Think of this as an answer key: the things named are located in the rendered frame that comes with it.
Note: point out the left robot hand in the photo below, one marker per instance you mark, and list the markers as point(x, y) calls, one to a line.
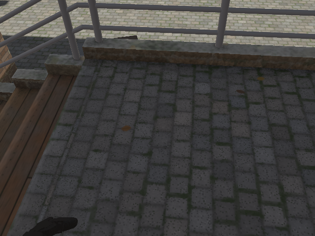
point(51, 226)

